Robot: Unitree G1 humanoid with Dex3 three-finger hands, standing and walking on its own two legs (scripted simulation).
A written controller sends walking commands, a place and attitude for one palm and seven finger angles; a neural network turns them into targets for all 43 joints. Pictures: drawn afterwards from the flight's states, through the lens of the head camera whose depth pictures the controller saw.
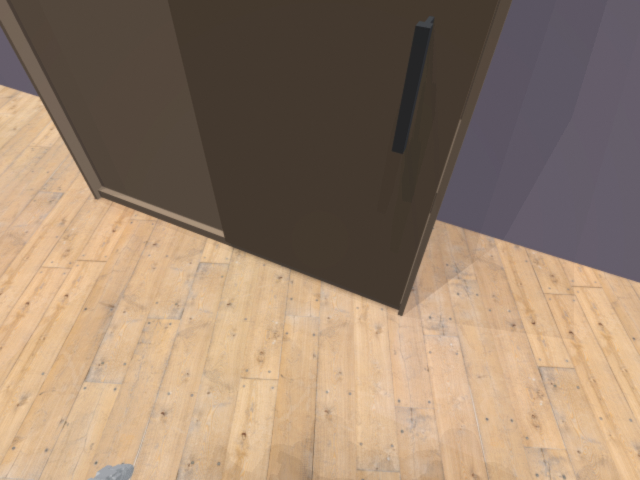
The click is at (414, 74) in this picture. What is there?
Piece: wardrobe's sliding door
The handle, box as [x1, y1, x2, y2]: [392, 16, 433, 153]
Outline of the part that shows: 432,16 429,16 424,22 419,21 415,26 392,147 393,151 400,153 403,152 407,140 433,23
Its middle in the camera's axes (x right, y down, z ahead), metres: +0.19 -0.31 +0.80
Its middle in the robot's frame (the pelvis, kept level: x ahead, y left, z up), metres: +0.82 -0.14 +0.10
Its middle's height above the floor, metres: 0.87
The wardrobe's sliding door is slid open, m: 0.00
